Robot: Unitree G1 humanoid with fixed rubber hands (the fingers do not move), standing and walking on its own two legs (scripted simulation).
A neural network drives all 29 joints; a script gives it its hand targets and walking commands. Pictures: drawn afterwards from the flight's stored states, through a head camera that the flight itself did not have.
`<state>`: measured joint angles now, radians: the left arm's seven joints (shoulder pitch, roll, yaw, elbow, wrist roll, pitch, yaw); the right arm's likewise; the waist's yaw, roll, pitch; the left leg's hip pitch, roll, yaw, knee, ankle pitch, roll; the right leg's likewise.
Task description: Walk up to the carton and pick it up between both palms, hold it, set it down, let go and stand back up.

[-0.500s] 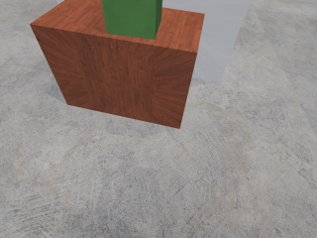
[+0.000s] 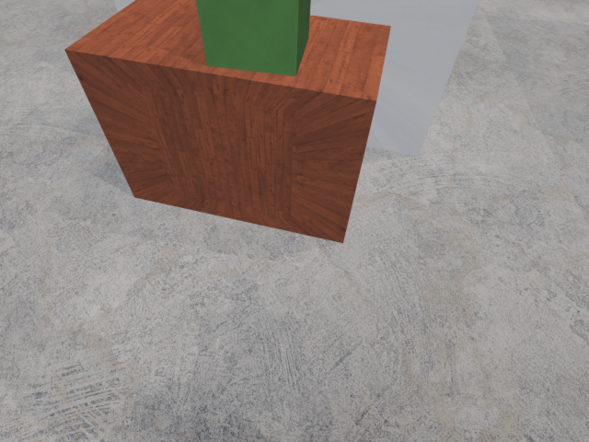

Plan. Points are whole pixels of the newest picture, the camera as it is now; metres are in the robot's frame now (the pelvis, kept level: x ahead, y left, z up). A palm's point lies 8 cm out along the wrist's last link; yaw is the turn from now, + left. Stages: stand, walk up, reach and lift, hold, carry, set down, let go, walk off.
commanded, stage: walk up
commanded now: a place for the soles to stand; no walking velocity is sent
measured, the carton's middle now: (258, 2) +1.24 +0.07 +0.06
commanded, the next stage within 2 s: none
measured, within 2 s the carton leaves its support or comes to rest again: neither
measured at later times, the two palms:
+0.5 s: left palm (116, 369) +0.26 +0.29 -0.15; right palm out of the picture +0.13 -0.17 -0.14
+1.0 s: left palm (106, 310) +0.39 +0.36 -0.19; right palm (358, 257) +0.46 -0.14 -0.13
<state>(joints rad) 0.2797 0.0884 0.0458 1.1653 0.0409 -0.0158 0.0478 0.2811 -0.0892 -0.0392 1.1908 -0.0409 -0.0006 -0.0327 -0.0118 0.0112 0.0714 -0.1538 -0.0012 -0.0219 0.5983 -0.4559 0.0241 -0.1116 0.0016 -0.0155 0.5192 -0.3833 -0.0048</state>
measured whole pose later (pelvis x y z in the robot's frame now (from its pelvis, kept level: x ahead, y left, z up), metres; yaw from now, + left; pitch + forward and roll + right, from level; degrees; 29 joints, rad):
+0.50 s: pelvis +0.18 +0.05 -0.02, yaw +1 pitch -3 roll +2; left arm 0.18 0.23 0.01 0.92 0.05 -0.02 -0.02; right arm 0.46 -0.13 -0.01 0.98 -0.05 -0.08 -0.02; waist -0.02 -0.07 0.13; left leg 0.03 -0.06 0.12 0.54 -0.51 0.06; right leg -0.56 -0.08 -0.05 0.83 -0.23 -0.01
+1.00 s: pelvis +0.38 +0.10 -0.04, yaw +9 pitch -4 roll -1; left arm 0.28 0.29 0.03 0.93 0.05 0.05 -0.04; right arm 0.37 -0.17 -0.04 0.78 0.00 -0.04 -0.02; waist -0.02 -0.10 0.05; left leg -0.44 0.02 0.02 0.88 -0.38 0.03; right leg -0.48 -0.05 -0.02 1.30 -0.60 0.02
